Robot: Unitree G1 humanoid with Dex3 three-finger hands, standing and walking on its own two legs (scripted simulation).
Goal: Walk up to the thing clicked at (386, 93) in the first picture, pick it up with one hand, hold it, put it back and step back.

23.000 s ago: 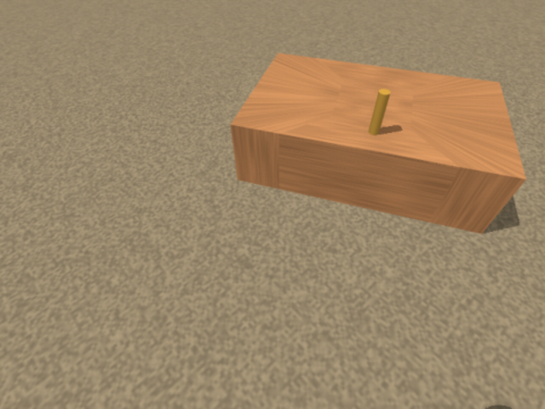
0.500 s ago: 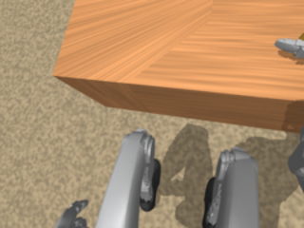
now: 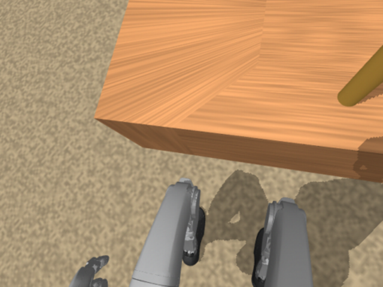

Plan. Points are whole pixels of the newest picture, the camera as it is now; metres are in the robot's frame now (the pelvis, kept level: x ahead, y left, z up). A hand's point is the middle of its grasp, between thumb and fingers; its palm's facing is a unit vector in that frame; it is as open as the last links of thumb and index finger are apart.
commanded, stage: home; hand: right
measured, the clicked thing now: (371, 75) +0.55 -0.25 -0.06
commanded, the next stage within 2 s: none
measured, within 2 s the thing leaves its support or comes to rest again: neither
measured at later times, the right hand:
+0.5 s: hand out of the picture +0.47 -0.34 +0.12, palm faces +0.20 +0.94 -0.27, open 17.4 cm
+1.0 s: hand out of the picture +0.27 -0.21 +0.15, palm faces +0.10 +0.98 -0.19, open 17.1 cm
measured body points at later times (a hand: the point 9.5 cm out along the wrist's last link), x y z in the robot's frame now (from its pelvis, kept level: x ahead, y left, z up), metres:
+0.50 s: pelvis +0.04 -0.01 +0.16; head +0.18 -0.06 +0.58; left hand +0.07 +0.26 +0.06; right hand +0.45 -0.39 +0.14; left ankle +0.09 +0.13 -0.48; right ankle +0.06 -0.12 -0.48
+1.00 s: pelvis +0.08 -0.01 +0.21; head +0.12 -0.01 +0.66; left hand +0.25 +0.22 +0.13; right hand +0.26 -0.26 +0.16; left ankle +0.09 +0.13 -0.48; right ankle +0.06 -0.12 -0.48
